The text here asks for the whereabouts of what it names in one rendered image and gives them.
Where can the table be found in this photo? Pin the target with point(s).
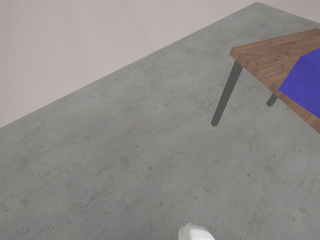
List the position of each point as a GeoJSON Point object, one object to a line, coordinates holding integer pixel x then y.
{"type": "Point", "coordinates": [270, 61]}

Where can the carton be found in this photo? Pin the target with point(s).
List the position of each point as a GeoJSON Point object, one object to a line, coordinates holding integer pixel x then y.
{"type": "Point", "coordinates": [302, 84]}

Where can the robot right thigh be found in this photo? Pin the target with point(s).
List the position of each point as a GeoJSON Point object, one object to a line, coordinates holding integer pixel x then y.
{"type": "Point", "coordinates": [194, 232]}

